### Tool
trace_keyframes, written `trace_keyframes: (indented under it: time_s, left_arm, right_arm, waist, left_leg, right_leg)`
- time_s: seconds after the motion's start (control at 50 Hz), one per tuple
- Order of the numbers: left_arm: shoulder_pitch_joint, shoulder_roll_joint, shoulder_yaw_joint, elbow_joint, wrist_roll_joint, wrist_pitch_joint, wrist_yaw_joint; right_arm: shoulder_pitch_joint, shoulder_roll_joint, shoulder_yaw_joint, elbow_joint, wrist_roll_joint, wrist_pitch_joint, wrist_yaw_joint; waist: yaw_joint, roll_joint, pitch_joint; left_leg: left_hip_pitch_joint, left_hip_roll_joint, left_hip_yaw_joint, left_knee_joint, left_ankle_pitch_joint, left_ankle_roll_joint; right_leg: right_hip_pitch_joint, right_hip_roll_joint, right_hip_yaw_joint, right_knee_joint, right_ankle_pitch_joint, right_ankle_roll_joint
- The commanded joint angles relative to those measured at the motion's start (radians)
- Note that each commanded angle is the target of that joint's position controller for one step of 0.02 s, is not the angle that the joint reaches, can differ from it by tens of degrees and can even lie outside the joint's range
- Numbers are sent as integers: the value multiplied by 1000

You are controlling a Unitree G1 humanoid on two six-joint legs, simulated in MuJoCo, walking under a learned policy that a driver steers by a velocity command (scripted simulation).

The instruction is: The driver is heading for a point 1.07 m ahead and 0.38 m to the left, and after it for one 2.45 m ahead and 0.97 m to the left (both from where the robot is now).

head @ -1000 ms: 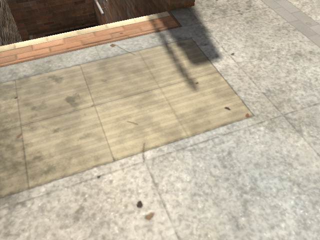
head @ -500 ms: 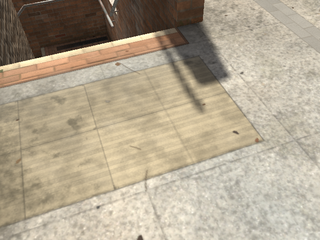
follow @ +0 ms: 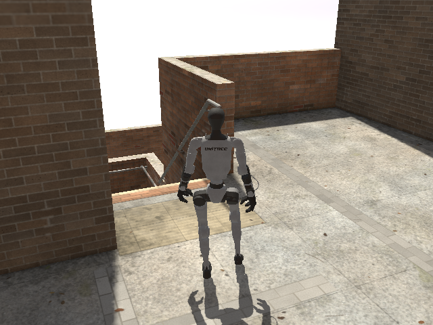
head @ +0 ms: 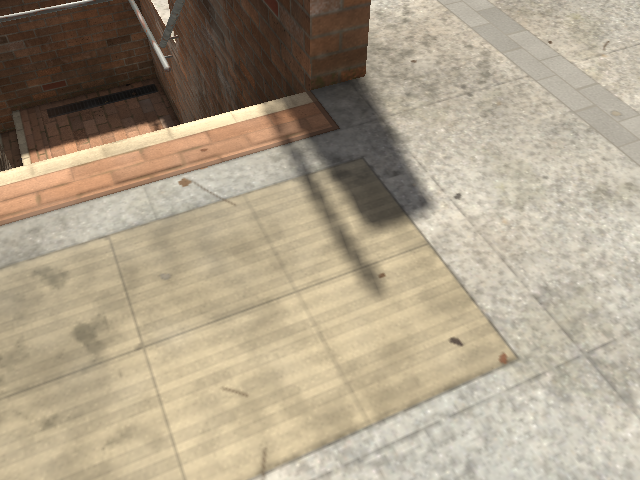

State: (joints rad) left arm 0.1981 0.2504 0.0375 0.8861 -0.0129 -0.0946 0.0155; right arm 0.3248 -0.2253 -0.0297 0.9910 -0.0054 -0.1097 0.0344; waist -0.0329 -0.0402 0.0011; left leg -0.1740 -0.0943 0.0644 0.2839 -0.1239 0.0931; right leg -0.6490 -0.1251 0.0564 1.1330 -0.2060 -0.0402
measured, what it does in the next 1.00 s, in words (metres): walks ahead, turning left: right foot, then left foot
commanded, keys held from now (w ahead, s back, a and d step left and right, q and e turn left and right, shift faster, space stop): w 0.08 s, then w+q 0.92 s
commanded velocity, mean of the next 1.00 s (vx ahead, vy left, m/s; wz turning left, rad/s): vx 0.50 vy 0.00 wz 0.41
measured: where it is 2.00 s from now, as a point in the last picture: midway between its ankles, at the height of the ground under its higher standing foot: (181, 316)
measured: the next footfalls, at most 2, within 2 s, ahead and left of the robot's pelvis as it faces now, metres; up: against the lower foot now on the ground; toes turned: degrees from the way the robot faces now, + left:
right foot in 0.28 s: +0.33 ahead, -0.16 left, +0.00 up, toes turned +3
left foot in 0.84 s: +0.54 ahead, +0.16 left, +0.00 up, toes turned +26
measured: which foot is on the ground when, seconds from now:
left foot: down 0.00-0.30, up 0.32-0.82, down 0.84-1.00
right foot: up 0.00-0.26, down 0.28-0.84, up 0.86-1.00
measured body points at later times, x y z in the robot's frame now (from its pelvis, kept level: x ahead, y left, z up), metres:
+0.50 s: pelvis +0.26 -0.07 +0.00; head +0.28 -0.08 +0.45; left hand +0.29 +0.20 -0.12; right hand +0.39 -0.33 -0.13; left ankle +0.24 +0.09 -0.65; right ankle +0.29 -0.17 -0.74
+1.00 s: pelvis +0.49 +0.07 -0.01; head +0.52 +0.10 +0.44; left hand +0.48 +0.37 -0.13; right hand +0.71 -0.13 -0.12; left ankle +0.50 +0.14 -0.74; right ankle +0.52 -0.11 -0.65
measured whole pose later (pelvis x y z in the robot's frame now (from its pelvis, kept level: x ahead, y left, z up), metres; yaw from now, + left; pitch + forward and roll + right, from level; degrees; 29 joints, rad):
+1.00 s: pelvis +0.49 +0.07 -0.01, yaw +28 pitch +2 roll +0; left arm 0.16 0.28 0.06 0.82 -0.01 -0.13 0.01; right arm 0.25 -0.26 -0.08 0.77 0.01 -0.06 0.03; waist -0.01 -0.02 0.05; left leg -0.33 -0.10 0.01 0.48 -0.17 0.11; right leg -0.49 -0.09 0.04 1.20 -0.35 0.00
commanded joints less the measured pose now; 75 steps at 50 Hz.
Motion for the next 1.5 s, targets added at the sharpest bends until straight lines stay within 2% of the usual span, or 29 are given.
trace_keyframes:
  time_s: [0.02, 0.18, 0.26, 0.28, 0.3, 0.32, 0.34, 0.38, 0.42, 0.54, 0.74, 0.78, 0.82, 0.84, 0.86, 0.88, 0.9, 0.94, 0.96, 1.06, 1.16, 1.3, 1.36, 1.38, 1.4, 1.42, 1.44, 1.48, 1.5]
  left_arm:
    - [33, 42, 12, -43, 12, 6, 6]
    - [-244, 41, 4, -126, -8, -19, -26]
    - [-124, 107, 32, -109, -8, -42, -35]
    - [32, 158, 57, -66, -4, -47, -28]
    - [227, 247, 80, -41, 9, -47, -18]
    - [271, 296, 91, -22, 20, -36, -26]
    - [230, 177, 62, -45, 25, -39, -27]
    - [74, 102, 35, -70, 15, -40, -29]
    - [15, 68, 28, -60, 21, -39, -31]
    - [58, 109, 50, -13, 29, -38, -10]
    - [138, 176, 74, 18, -1, 6, 9]
    - [113, 206, 82, 9, -7, 17, 11]
    - [75, 230, 86, -4, -15, 33, 14]
    - [79, 216, 79, -16, -8, 31, 16]
    - [151, 67, 37, -65, 38, 12, 4]
    - [116, 82, 26, -104, 2, -39, -9]
    - [-16, 145, 43, -135, -39, -65, -17]
    - [-27, 139, 42, -124, -9, -72, -5]
    - [-3, 154, 54, -120, 6, -60, -2]
    - [-69, 106, 50, -166, 32, -12, 0]
    - [-226, 66, 30, -207, 20, -21, -19]
    - [-329, 102, 32, -265, 9, -47, -54]
    - [-131, 149, 57, -219, 14, -53, -49]
    - [40, 190, 70, -190, 27, -53, -43]
    - [201, 267, 92, -165, 37, -46, -37]
    - [246, 218, 82, -124, 11, -37, -47]
    - [181, 154, 63, -137, -8, -31, -44]
    - [50, 110, 41, -157, 9, -16, -43]
    - [22, 94, 34, -162, 19, -20, -44]
  right_arm:
    - [-39, -133, -22, -56, 2, -16, -20]
    - [112, -164, -29, -20, 30, 15, -38]
    - [83, -180, -40, -30, 29, 35, -47]
    - [68, -149, -29, -42, 20, 35, -45]
    - [51, -91, -8, -83, 0, 31, -43]
    - [172, 18, 18, -99, 28, 11, -40]
    - [141, -109, -11, -85, 51, 2, -43]
    - [34, -140, -31, -110, 52, 9, -49]
    - [27, -105, -41, -118, 39, 31, -47]
    - [-65, -65, -47, -186, 33, 71, -36]
    - [-343, -57, -37, -324, 30, 65, 24]
    - [-313, -85, -51, -337, 30, 69, 29]
    - [-109, -151, -92, -295, 35, 72, 25]
    - [65, -228, -132, -245, 35, 77, 6]
    - [90, -351, -154, -233, 39, 78, -12]
    - [109, -331, -136, -275, 23, 59, -6]
    - [97, -252, -114, -264, 13, 45, 1]
    - [-48, -173, -90, -288, 24, 33, 1]
    - [-101, -144, -79, -305, 18, 32, -1]
    - [-56, -186, -87, -301, 22, 25, -30]
    - [25, -166, -77, -271, 25, 33, -47]
    - [111, -183, -76, -219, 22, 47, -54]
    - [55, -190, -74, -230, 20, 58, -55]
    - [21, -166, -61, -254, 11, 55, -50]
    - [130, -98, -40, -256, 11, 42, -47]
    - [181, -97, -31, -241, 29, 29, -42]
    - [88, -180, -50, -253, 44, 22, -38]
    - [-61, -169, -48, -290, 25, 19, -34]
    - [-56, -162, -54, -288, 12, 23, -36]
  waist:
    - [47, 76, 53]
    - [-46, 91, 79]
    - [48, 123, 21]
    - [116, 104, -79]
    - [184, -25, -254]
    - [120, -331, -358]
    - [135, -195, -297]
    - [87, -41, -125]
    - [40, -62, -46]
    - [30, -17, 27]
    - [98, -13, 104]
    - [58, -45, 59]
    - [-68, -52, -62]
    - [-144, 3, -152]
    - [-50, 291, -201]
    - [-58, 261, -391]
    - [-96, 156, -276]
    - [-7, 39, -118]
    - [33, 51, -98]
    - [46, 57, -34]
    - [-27, 121, -3]
    - [-63, 138, 37]
    - [49, 155, -69]
    - [129, 124, -205]
    - [132, -88, -369]
    - [124, -261, -405]
    - [132, -134, -226]
    - [81, 18, -18]
    - [50, 10, -2]
  left_leg:
    - [-94, 284, -217, -202, 66, 172]
    - [66, 295, -221, -117, 35, 122]
    - [100, 305, -272, 48, 123, 81]
    - [39, 242, -232, 231, 205, 52]
    - [-149, 152, -153, 569, -1, 9]
    - [-512, 24, -110, 870, -438, -36]
    - [-593, 83, -227, 1010, -421, -29]
    - [-570, 169, -201, 1002, -233, -28]
    - [-493, 219, -193, 922, -140, -37]
    - [-577, 228, -185, 788, 11, -63]
    - [-562, 195, -27, 408, 53, -14]
    - [-442, 137, 33, 391, -43, 22]
    - [-151, 41, 87, 327, -54, 76]
    - [150, 41, 10, 282, -13, 118]
    - [471, 309, -473, 237, -39, 251]
    - [593, 447, -927, 27, -222, 377]
    - [544, 421, -815, -14, -159, 307]
    - [247, 336, -553, 1, 19, 230]
    - [134, 305, -482, -14, 105, 213]
    - [-29, 240, -360, -72, 251, 206]
    - [-27, 187, -286, -62, 155, 130]
    - [204, 294, -394, 44, 230, 119]
    - [193, 238, -345, 235, 607, 77]
    - [60, 192, -308, 449, 549, 45]
    - [-283, 48, -224, 827, 150, -31]
    - [-506, -12, -242, 1013, -442, -53]
    - [-609, 60, -263, 1084, -399, -47]
    - [-582, 151, -181, 980, -244, -46]
    - [-530, 185, -178, 914, -200, -48]
  right_leg:
    - [-30, -43, 3, -145, 153, 27]
    - [42, 44, -32, -574, 252, 45]
    - [265, 88, -44, -681, 115, 10]
    - [483, 69, -27, -679, 116, -24]
    - [783, -136, 175, -666, 110, -88]
    - [1054, -325, 596, -784, -67, -217]
    - [978, -300, 617, -830, -136, -190]
    - [722, -231, 321, -864, 22, -128]
    - [572, -162, 151, -932, 109, -107]
    - [543, -153, -59, -992, 297, -137]
    - [726, -190, -245, -933, 363, -93]
    - [741, -189, -279, -824, 657, -73]
    - [696, -153, -318, -524, 899, -40]
    - [508, -110, -322, -253, 730, 5]
    - [65, 46, -288, 121, -202, 64]
    - [-107, 154, -20, 310, -409, 65]
    - [-214, 103, 34, 318, -315, 36]
    - [-128, 18, 30, 155, -155, 15]
    - [-43, -7, 37, 89, -120, 21]
    - [-1, 13, 2, -147, 29, 83]
    - [50, 69, -21, -499, 331, 79]
    - [-1, 96, -27, -642, 202, 9]
    - [302, 150, -81, -698, 172, -56]
    - [585, 45, 19, -649, 232, -122]
    - [985, -175, 368, -641, 190, -265]
    - [1080, -286, 684, -788, -1, -329]
    - [949, -254, 616, -826, -166, -278]
    - [638, -165, 384, -897, -77, -218]
    - [559, -130, 324, -921, 2, -202]
Velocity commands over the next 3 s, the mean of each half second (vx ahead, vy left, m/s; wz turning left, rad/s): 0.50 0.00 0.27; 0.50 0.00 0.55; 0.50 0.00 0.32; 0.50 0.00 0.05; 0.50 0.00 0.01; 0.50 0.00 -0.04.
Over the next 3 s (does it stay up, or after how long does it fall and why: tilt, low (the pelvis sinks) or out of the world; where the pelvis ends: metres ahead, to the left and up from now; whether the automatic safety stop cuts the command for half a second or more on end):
stays up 1.37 0.67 -0.01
